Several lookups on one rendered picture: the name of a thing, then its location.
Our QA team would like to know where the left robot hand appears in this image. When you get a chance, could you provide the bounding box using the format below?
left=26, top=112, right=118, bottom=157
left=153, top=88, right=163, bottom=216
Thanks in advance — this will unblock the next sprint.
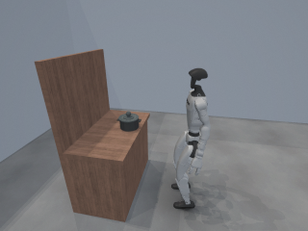
left=188, top=157, right=203, bottom=176

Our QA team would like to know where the pot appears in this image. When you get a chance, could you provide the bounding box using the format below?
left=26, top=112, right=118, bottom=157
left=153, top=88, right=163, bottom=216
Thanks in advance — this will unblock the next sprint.
left=117, top=118, right=141, bottom=132

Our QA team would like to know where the table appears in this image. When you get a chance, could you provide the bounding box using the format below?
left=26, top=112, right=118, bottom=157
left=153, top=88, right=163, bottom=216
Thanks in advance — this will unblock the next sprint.
left=34, top=49, right=150, bottom=222

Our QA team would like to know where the robot left foot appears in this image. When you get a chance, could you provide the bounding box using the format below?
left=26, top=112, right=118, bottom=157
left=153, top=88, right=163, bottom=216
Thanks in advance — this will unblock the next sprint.
left=173, top=200, right=195, bottom=209

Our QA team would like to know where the left robot upper arm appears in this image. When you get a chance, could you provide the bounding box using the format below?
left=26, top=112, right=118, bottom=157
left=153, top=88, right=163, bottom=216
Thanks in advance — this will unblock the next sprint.
left=194, top=97, right=211, bottom=132

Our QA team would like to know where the right robot thigh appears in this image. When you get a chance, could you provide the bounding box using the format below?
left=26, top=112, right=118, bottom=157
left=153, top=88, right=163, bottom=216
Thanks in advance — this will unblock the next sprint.
left=173, top=131, right=187, bottom=166

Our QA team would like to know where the robot left forearm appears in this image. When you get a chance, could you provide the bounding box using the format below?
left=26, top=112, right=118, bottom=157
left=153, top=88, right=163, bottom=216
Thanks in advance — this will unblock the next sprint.
left=194, top=126, right=210, bottom=159

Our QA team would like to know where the lid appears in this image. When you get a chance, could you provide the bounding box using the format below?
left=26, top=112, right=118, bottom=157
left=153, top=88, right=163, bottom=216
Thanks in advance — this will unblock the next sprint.
left=118, top=113, right=139, bottom=123

